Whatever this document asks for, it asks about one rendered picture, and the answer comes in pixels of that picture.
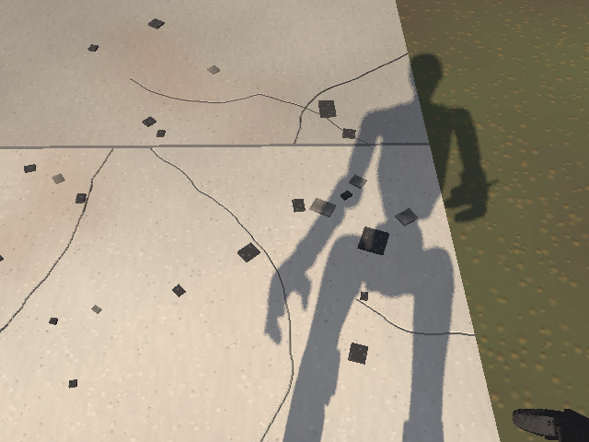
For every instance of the right robot hand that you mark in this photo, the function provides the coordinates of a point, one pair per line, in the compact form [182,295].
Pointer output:
[567,426]

